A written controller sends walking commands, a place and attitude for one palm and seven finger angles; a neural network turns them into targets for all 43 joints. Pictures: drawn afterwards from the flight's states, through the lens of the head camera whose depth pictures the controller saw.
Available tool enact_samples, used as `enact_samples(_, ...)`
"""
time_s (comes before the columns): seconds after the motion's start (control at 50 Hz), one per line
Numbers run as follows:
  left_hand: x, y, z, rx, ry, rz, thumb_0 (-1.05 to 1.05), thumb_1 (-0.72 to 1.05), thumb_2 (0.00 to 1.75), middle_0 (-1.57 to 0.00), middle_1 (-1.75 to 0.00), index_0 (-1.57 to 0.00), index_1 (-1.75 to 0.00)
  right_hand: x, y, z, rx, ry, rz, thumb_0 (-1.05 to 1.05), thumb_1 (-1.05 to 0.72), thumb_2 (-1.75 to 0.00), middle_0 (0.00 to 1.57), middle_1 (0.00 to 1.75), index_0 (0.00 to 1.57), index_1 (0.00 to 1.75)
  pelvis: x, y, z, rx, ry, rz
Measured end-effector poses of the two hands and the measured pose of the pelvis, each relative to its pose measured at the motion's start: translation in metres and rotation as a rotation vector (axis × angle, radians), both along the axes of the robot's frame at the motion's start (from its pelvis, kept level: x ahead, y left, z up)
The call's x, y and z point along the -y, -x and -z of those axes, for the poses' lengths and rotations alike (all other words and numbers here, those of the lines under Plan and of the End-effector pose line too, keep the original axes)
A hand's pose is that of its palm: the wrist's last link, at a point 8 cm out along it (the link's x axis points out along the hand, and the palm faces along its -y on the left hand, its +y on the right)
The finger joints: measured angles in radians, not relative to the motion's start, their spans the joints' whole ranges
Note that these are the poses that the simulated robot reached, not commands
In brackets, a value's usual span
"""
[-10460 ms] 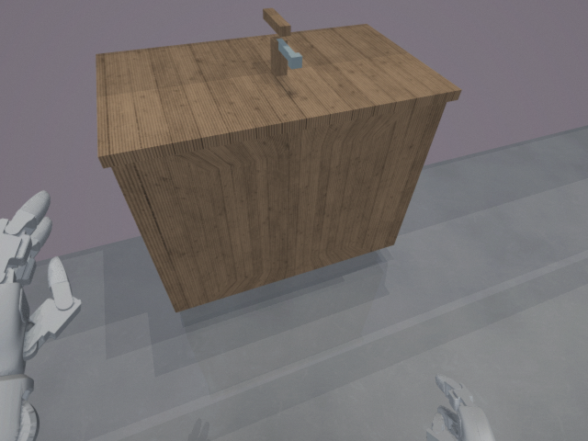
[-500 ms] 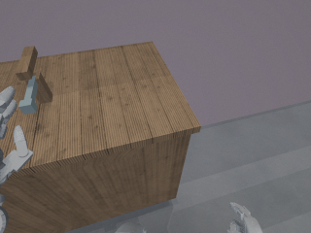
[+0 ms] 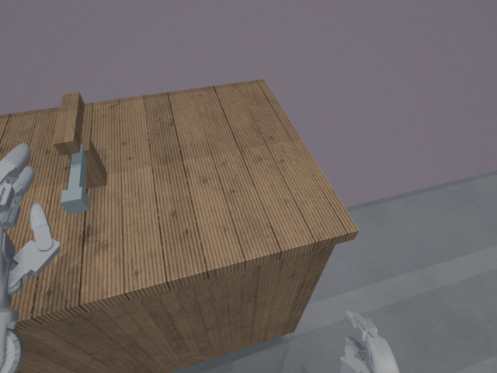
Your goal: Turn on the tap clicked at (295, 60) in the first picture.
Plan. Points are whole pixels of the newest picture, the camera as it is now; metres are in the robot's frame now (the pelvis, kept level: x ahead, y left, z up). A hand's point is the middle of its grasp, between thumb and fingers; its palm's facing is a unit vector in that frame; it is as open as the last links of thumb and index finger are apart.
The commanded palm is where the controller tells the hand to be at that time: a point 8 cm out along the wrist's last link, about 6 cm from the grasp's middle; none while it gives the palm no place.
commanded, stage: come to a stop and stand still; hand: left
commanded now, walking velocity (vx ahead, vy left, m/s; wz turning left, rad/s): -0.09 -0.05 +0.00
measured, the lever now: (75, 200) +0.32 +0.30 +0.11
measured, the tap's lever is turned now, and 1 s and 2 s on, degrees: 0 0 0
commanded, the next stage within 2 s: look again from close up in 1.08 s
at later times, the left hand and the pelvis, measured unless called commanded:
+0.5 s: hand (46, 222) +0.24 +0.27 +0.17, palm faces +0.39 -0.84 -0.37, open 7.4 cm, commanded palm +0.17 +0.29 +0.18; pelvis +0.00 +0.02 +0.00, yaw -2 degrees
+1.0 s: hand (18, 233) +0.23 +0.31 +0.16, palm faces +0.36 -0.86 -0.37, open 7.4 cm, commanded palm +0.17 +0.34 +0.18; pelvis +0.00 +0.06 +0.00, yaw -1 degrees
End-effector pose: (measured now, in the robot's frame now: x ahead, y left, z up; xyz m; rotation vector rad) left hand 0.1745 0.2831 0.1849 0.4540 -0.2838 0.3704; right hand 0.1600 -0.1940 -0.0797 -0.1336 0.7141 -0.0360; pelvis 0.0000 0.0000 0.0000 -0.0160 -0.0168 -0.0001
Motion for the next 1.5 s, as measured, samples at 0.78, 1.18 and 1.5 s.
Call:
enact_samples(0.78,-0.061,-0.012,0.009,0.015,-0.010,0.008,0.01,0.89,0.90,-0.21,-0.30,-0.21,-0.30,-0.017,0.012,-0.014,-0.019,0.122,0.022,0.01,-0.90,-0.90,0.20,0.30,0.20,0.30,-0.045,0.003,-0.003,-0.003,0.009,0.016)
enact_samples(1.18,-0.070,-0.014,0.011,0.009,-0.001,0.034,0.01,0.89,0.90,-0.21,-0.30,-0.21,-0.30,-0.039,-0.022,-0.026,0.045,0.118,-0.011,0.01,-0.90,-0.90,0.20,0.30,0.20,0.30,-0.061,-0.004,-0.002,0.001,0.016,0.006)
enact_samples(1.5,-0.057,-0.010,0.011,-0.015,0.001,0.029,0.01,0.89,0.90,-0.21,-0.30,-0.21,-0.30,-0.024,-0.005,-0.018,0.000,0.108,0.023,0.01,-0.90,-0.90,0.20,0.30,0.20,0.30,-0.051,-0.001,-0.004,0.003,0.014,-0.001)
